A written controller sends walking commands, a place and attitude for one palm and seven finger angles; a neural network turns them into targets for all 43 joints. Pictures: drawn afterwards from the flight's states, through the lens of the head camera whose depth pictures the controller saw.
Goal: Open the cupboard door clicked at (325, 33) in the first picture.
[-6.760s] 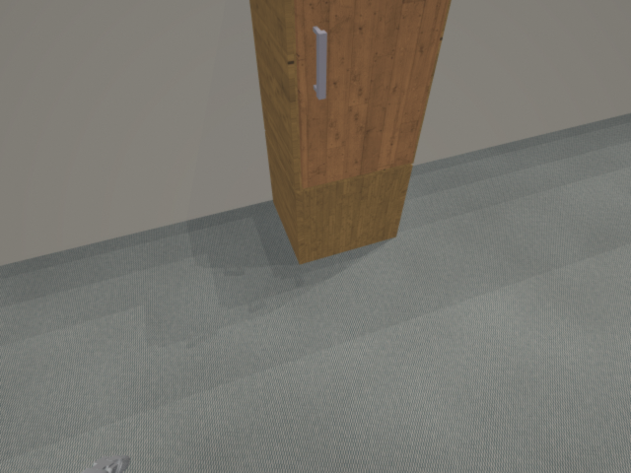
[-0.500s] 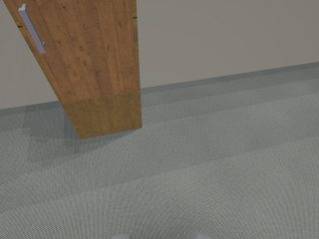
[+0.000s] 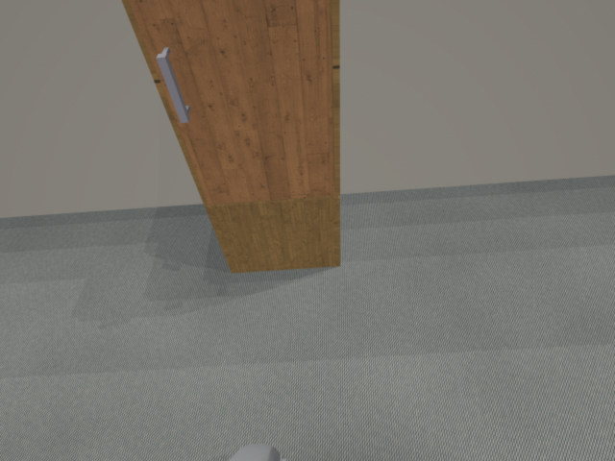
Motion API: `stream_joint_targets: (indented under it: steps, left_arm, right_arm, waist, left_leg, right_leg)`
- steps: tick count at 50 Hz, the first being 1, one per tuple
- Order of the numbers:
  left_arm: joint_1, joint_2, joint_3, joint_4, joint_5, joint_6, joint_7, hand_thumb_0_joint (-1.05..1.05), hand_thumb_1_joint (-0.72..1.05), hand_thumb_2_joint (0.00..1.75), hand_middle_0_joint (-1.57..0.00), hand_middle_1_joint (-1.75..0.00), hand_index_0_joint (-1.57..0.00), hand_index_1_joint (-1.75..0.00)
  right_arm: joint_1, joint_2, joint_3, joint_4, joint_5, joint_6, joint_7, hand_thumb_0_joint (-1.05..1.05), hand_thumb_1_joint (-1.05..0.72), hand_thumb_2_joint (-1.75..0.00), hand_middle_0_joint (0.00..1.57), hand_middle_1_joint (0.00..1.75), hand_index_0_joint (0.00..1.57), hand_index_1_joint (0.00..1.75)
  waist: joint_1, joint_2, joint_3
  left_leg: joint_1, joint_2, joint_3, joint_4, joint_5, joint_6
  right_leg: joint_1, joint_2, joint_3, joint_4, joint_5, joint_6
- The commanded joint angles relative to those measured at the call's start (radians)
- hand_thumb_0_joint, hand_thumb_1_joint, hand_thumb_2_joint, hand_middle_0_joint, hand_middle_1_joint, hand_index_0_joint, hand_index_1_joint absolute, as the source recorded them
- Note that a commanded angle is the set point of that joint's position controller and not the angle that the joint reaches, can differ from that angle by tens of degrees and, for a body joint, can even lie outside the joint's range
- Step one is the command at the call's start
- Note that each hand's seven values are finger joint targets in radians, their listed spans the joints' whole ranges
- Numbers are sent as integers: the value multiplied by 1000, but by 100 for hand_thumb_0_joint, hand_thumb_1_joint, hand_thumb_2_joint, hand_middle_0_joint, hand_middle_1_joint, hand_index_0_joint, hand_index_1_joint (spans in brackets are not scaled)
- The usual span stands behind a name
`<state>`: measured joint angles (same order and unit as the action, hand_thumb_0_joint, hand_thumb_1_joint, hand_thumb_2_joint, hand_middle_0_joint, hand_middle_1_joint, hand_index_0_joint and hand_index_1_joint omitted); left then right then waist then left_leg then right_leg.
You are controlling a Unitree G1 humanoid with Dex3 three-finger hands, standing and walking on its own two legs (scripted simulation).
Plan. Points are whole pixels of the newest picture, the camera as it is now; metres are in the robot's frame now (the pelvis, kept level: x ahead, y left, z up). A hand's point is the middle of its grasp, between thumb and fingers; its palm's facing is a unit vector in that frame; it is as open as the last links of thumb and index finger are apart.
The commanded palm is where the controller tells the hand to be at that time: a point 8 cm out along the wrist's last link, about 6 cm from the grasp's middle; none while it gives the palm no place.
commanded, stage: take the last steps up to it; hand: left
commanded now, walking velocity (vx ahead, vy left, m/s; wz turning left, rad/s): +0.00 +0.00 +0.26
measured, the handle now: (175, 86) +0.85 +0.35 +0.06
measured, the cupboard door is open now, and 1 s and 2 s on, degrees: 0 0 0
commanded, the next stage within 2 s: come to a stop and stand still in 1.12 s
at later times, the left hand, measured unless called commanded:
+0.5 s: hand out of the picture +0.05 +0.25 -0.17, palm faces +0.13 -0.97 -0.18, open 7.3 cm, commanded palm none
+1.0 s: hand (183, 441) +0.18 +0.22 -0.17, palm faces +0.17 -0.97 -0.19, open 7.2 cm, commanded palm none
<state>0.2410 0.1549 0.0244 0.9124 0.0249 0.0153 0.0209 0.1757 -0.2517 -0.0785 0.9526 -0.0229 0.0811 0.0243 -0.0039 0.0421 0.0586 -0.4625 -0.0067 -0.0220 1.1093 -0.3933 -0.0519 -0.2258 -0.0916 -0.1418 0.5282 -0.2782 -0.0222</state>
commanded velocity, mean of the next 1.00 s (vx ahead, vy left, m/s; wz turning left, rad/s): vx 0.28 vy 0.03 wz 0.05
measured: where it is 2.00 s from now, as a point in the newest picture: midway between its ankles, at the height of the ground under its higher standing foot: (301, 449)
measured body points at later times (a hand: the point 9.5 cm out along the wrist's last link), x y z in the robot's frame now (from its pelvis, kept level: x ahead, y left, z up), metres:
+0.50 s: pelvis +0.04 +0.06 +0.00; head +0.04 +0.06 +0.45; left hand +0.04 +0.30 -0.15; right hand +0.03 -0.17 -0.15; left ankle -0.03 +0.14 -0.74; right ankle +0.11 -0.08 -0.68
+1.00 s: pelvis +0.19 +0.05 +0.00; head +0.19 +0.05 +0.45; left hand +0.17 +0.28 -0.15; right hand +0.27 -0.18 -0.15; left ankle +0.26 +0.19 -0.70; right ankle +0.19 -0.07 -0.74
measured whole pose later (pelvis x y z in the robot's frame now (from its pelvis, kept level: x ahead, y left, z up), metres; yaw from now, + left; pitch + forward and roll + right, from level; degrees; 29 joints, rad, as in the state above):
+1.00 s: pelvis +0.19 +0.05 +0.00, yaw +6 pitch -1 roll -1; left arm 0.31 0.16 0.04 1.09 0.03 -0.05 0.01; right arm 0.23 -0.18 -0.06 1.03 -0.03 -0.01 0.02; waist 0.01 0.02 0.01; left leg -0.49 0.12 0.08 0.79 -0.23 -0.02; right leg -0.13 -0.04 -0.18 0.39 -0.24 -0.01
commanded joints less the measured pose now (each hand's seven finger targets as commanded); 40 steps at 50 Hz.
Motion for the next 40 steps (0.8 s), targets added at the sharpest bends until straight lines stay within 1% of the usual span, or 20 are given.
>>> stream_joint_targets:
  steps: [1,3,6,9,10,11,12,13,15,18,23,29,31,32,33,34,35,36,37,40]
  left_arm:
    - [69,227,61,-28,8,-27,14,0,90,90,-20,-30,-20,-30]
    - [116,235,62,3,11,-28,12,0,90,90,-20,-30,-20,-30]
    - [120,247,70,32,9,-30,6,0,90,90,-20,-30,-20,-30]
    - [73,232,67,51,-2,-25,-2,0,90,90,-20,-30,-20,-30]
    - [58,185,59,40,-10,-21,-7,0,90,90,-20,-30,-20,-30]
    - [35,111,42,5,-11,-19,-18,0,90,90,-20,-30,-20,-30]
    - [-46,124,32,-26,2,-22,-19,0,90,90,-20,-30,-20,-30]
    - [-87,116,35,-17,8,-21,-18,0,90,90,-20,-30,-20,-30]
    - [-70,119,36,24,4,-26,-34,0,90,90,-20,-30,-20,-30]
    - [7,103,28,74,2,-25,-41,0,90,90,-20,-30,-20,-30]
    - [-69,87,25,52,-2,-23,-41,0,90,90,-20,-30,-20,-30]
    - [-131,61,30,30,-5,-39,-43,0,90,90,-20,-30,-20,-30]
    - [-54,71,38,58,-3,-49,-42,0,90,90,-20,-30,-20,-30]
    - [51,102,46,92,0,-58,-39,0,90,90,-20,-30,-20,-30]
    - [205,166,63,136,6,-73,-31,0,90,90,-20,-30,-20,-30]
    - [338,275,89,168,4,-80,-18,0,90,90,-20,-30,-20,-30]
    - [331,284,88,171,-15,-77,-15,0,90,90,-20,-30,-20,-30]
    - [228,249,81,146,-13,-72,-11,0,90,90,-20,-30,-20,-30]
    - [146,190,68,124,-13,-68,-5,0,90,90,-20,-30,-20,-30]
    - [57,91,36,105,-2,-81,-1,0,90,90,-20,-30,-20,-30]
  right_arm:
    - [-72,-35,-2,-68,8,-30,-8,0,-90,-90,20,30,20,30]
    - [-90,-20,10,-66,11,-37,-10,0,-90,-90,20,30,20,30]
    - [-62,-17,18,-55,9,-52,-8,0,-90,-90,20,30,20,30]
    - [66,-22,23,-8,5,-80,-11,0,-90,-90,20,30,20,30]
    - [137,-76,10,13,1,-92,-19,0,-90,-90,20,30,20,30]
    - [208,-178,-11,27,-9,-91,-26,0,-90,-90,20,30,20,30]
    - [242,-189,-9,35,-5,-87,-31,0,-90,-90,20,30,20,30]
    - [236,-151,-2,51,-7,-96,-42,0,-90,-90,20,30,20,30]
    - [170,-80,22,42,-1,-109,-49,0,-90,-90,20,30,20,30]
    - [169,-60,26,57,7,-131,-53,0,-90,-90,20,30,20,30]
    - [249,-51,23,107,7,-142,-57,0,-90,-90,20,30,20,30]
    - [281,-51,16,153,-6,-140,-56,0,-90,-90,20,30,20,30]
    - [280,-47,18,164,-5,-138,-58,0,-90,-90,20,30,20,30]
    - [284,-38,19,167,1,-140,-55,0,-90,-90,20,30,20,30]
    - [279,-13,24,156,11,-147,-48,0,-90,-90,20,30,20,30]
    - [295,44,33,117,18,-155,-41,0,-90,-90,20,30,20,30]
    - [246,-3,25,103,17,-145,-41,0,-90,-90,20,30,20,30]
    - [172,11,14,88,13,-139,-35,0,-90,-90,20,30,20,30]
    - [141,15,12,83,7,-132,-30,0,-90,-90,20,30,20,30]
    - [219,72,18,114,-7,-100,-19,0,-90,-90,20,30,20,30]
  waist:
    - [52,-231,-41]
    - [72,-241,-70]
    - [72,-260,-92]
    - [4,-177,-89]
    - [-32,-7,-99]
    - [-63,288,-62]
    - [-85,225,-3]
    - [-85,216,31]
    - [-41,113,104]
    - [-3,72,60]
    - [-18,46,71]
    - [-26,73,85]
    - [13,44,49]
    - [60,-11,6]
    - [125,-117,-90]
    - [144,-346,-197]
    - [144,-276,-193]
    - [124,-203,-87]
    - [88,-121,-2]
    - [0,-160,28]
  left_leg:
    - [-11,22,39,-162,-58,-11]
    - [26,14,63,-266,-77,-5]
    - [91,22,92,-392,-71,13]
    - [353,15,134,-697,67,40]
    - [494,118,-15,-794,26,80]
    - [554,345,-318,-887,-59,170]
    - [494,410,-407,-935,-123,244]
    - [456,386,-390,-953,-117,248]
    - [361,316,-271,-961,-16,235]
    - [380,254,-130,-946,207,219]
    - [424,273,-104,-946,298,242]
    - [393,279,-73,-876,374,225]
    - [356,244,-35,-759,455,196]
    - [294,200,-2,-616,498,168]
    - [145,137,64,-378,401,124]
    - [-94,2,129,-60,-101,77]
    - [-120,36,26,107,-184,88]
    - [-176,76,2,179,-108,89]
    - [-179,118,-10,175,-23,92]
    - [-57,141,37,43,109,53]
  right_leg:
    - [96,-234,173,-201,331,-112]
    - [145,-238,181,-188,379,-117]
    - [146,-258,202,-215,171,-111]
    - [-30,-200,126,-146,-108,-41]
    - [-181,-127,53,10,-184,10]
    - [-397,4,-56,258,-287,63]
    - [-459,-1,17,391,-314,51]
    - [-488,-12,66,486,-272,50]
    - [-452,-38,98,549,-131,47]
    - [-392,-34,78,538,-31,65]
    - [-394,-40,71,370,3,76]
    - [-244,5,25,147,-3,47]
    - [-79,49,-10,43,45,30]
    - [89,58,-1,-26,79,15]
    - [322,-81,160,-76,41,-37]
    - [505,-360,570,-208,102,-154]
    - [404,-404,656,-292,-62,-202]
    - [259,-381,632,-342,-251,-199]
    - [135,-350,536,-359,-316,-173]
    - [-61,-223,240,-382,-99,-94]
